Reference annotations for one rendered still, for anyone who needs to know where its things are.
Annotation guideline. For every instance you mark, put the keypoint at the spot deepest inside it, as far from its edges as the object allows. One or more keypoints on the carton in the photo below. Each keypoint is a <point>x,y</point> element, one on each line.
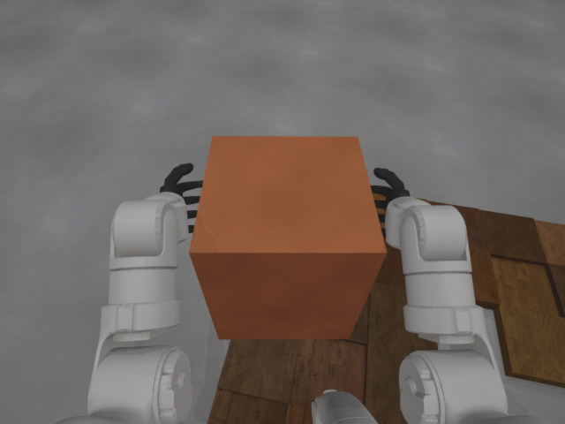
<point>287,241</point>

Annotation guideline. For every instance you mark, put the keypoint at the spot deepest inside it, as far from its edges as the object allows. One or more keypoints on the right robot thigh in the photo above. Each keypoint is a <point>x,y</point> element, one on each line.
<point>339,407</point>

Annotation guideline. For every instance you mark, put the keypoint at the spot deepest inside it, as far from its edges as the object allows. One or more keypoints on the robot right forearm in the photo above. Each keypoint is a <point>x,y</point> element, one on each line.
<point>436,258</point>

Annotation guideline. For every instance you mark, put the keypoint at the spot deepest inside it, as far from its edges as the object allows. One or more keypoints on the right robot upper arm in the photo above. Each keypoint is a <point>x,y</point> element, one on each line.
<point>454,387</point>

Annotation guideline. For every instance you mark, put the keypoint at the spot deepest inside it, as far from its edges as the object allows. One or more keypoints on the left robot upper arm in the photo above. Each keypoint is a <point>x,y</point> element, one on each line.
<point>140,385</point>

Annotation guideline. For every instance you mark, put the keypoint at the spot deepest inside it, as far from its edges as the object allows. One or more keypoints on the right robot hand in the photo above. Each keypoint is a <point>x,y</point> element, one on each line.
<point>390,194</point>

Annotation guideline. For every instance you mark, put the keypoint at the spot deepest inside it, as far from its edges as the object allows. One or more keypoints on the robot left forearm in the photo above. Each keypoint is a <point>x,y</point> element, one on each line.
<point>143,258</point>

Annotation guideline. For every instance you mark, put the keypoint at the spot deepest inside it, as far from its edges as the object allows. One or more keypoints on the left robot hand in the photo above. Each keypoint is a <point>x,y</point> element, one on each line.
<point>170,185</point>

